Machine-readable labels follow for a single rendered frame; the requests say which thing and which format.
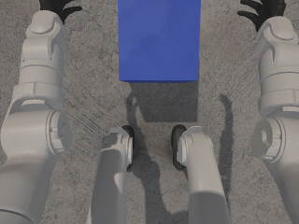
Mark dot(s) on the robot right shin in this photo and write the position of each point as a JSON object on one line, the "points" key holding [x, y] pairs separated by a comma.
{"points": [[194, 129]]}

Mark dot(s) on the robot left upper arm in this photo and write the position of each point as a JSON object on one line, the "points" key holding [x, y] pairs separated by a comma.
{"points": [[33, 141]]}

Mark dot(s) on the robot right hand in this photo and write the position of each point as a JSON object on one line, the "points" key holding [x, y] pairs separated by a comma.
{"points": [[268, 9]]}

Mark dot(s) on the robot left forearm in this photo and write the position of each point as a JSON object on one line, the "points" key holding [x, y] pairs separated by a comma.
{"points": [[42, 66]]}

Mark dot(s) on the carton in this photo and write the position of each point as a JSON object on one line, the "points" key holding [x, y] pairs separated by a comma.
{"points": [[159, 40]]}

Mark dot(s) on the left robot thigh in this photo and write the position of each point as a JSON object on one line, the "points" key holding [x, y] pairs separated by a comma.
{"points": [[108, 201]]}

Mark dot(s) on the robot right upper arm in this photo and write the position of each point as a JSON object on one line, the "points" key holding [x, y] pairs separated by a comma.
{"points": [[275, 141]]}

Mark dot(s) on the robot right forearm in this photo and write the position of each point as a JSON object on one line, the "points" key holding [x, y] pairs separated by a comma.
{"points": [[276, 47]]}

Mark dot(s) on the robot left hand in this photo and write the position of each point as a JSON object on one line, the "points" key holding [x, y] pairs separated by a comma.
{"points": [[57, 6]]}

